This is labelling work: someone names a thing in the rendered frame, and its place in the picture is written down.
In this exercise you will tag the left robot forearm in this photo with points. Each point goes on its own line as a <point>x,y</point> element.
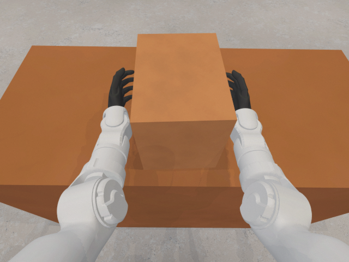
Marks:
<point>110,154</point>

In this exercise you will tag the right robot upper arm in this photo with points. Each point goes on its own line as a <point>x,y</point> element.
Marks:
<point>280,217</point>

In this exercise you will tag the carton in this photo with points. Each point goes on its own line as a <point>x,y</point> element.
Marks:
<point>182,112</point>

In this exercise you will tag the robot right hand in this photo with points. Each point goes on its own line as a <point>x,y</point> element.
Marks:
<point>240,95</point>

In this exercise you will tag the right robot forearm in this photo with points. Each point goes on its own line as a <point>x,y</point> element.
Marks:
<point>252,154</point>

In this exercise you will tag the left robot upper arm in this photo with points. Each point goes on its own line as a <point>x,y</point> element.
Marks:
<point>88,214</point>

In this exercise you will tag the robot left hand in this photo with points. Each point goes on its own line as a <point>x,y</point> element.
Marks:
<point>117,92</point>

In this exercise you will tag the pedestal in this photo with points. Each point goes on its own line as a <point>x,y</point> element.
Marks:
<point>50,116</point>

